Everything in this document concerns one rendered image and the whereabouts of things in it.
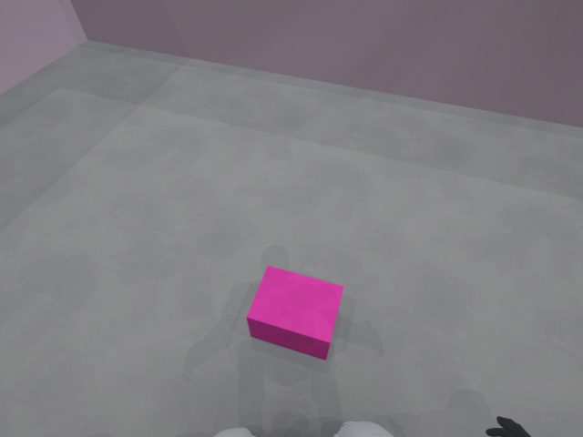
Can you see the carton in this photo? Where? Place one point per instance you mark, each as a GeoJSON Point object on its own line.
{"type": "Point", "coordinates": [295, 311]}

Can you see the robot right hand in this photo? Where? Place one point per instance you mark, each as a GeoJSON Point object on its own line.
{"type": "Point", "coordinates": [510, 429]}

